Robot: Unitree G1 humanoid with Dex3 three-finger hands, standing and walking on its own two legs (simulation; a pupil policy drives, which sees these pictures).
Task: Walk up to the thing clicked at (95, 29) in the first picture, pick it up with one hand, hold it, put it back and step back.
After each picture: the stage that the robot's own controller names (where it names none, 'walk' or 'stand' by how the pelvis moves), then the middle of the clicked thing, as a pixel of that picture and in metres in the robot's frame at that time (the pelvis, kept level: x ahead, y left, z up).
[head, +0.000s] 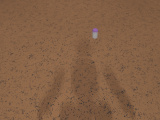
stand; (95, 33) +1.60 -0.15 -0.72
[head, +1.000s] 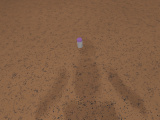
walk; (79, 42) +1.47 +0.16 -0.71
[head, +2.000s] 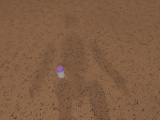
walk; (60, 72) +0.92 +0.29 -0.71
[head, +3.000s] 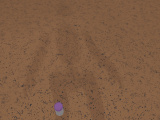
walk; (59, 109) +0.54 +0.20 -0.69
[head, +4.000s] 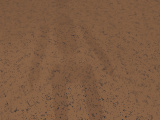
stand; out of the picture +0.30 +0.21 -0.71
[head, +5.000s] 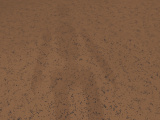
stand; out of the picture +0.30 +0.19 -0.72
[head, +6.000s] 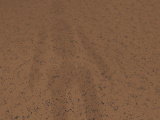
stand; out of the picture +0.30 +0.20 -0.72
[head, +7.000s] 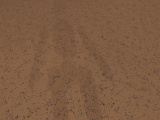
stand; out of the picture +0.29 +0.20 -0.72
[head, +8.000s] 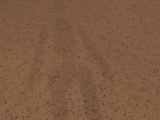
stand; out of the picture +0.29 +0.20 -0.72
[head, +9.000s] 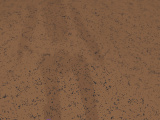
go down; out of the picture +0.32 +0.21 -0.68
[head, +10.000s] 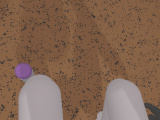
go down; (25, 73) +0.37 +0.27 -0.29
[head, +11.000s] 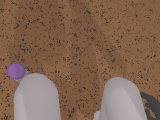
close in; (19, 73) +0.36 +0.28 -0.28
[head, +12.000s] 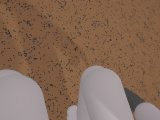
close in; out of the picture +0.31 +0.31 -0.21
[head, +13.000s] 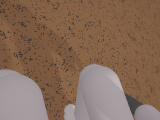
close; out of the picture +0.31 +0.31 -0.21
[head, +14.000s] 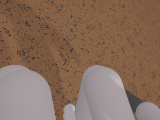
lift; out of the picture +0.28 +0.29 -0.21
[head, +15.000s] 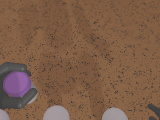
lift; (22, 88) +0.31 +0.21 +0.01
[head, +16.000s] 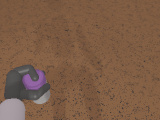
hold; (37, 87) +0.33 +0.17 +0.03
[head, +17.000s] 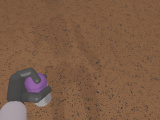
hold; (39, 90) +0.33 +0.17 +0.00
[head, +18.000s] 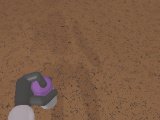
crouch; (45, 93) +0.32 +0.15 -0.02
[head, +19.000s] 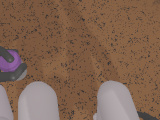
lower; (13, 66) +0.38 +0.24 -0.10
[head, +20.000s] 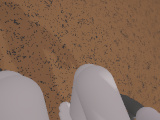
lower; out of the picture +0.37 +0.31 -0.21
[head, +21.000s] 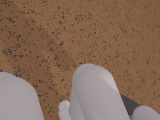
lower; out of the picture +0.36 +0.31 -0.21
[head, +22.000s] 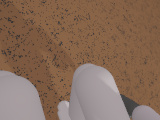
lower; out of the picture +0.35 +0.31 -0.21
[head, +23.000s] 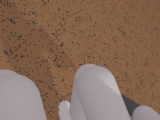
lower; out of the picture +0.33 +0.31 -0.22
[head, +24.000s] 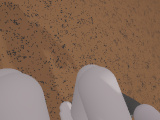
loosen; out of the picture +0.32 +0.30 -0.22
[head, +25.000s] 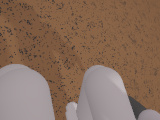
rise; out of the picture +0.32 +0.29 -0.22
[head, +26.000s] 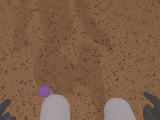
walk; (45, 92) +0.36 +0.23 -0.46
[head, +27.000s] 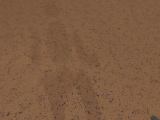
stand; out of the picture +0.31 +0.20 -0.66
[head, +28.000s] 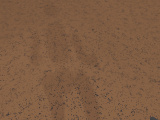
stand; out of the picture +0.31 +0.21 -0.66
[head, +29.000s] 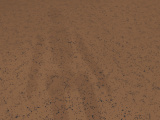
stand; out of the picture +0.33 +0.19 -0.72
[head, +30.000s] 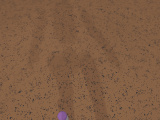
walk; (63, 117) +0.37 +0.20 -0.70
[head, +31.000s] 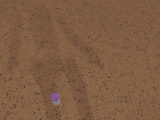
walk; (55, 99) +0.51 +0.19 -0.71
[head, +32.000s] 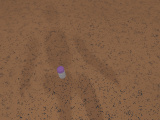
walk; (61, 72) +0.83 +0.28 -0.70
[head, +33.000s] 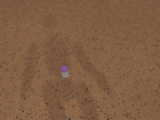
stand; (64, 71) +0.92 +0.19 -0.72
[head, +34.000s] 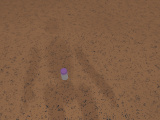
stand; (64, 74) +0.94 +0.21 -0.73
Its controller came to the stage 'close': yes
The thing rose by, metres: 0.71
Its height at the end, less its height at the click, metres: +0.00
